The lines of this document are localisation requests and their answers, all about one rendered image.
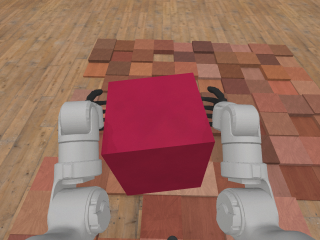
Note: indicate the right robot forearm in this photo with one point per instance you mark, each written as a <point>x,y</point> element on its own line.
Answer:
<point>242,163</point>

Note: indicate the right robot hand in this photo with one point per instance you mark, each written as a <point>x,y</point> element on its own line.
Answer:
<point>219,95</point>

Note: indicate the left robot upper arm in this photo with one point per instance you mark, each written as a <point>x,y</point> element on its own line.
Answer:
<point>77,213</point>

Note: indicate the left robot forearm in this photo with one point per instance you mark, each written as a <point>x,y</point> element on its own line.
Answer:
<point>78,149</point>

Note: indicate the left robot hand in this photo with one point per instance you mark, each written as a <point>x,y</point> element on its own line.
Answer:
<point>92,96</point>

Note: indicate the right robot upper arm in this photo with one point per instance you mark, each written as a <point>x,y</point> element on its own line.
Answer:
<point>250,214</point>

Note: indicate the carton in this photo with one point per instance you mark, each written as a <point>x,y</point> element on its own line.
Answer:
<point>156,136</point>

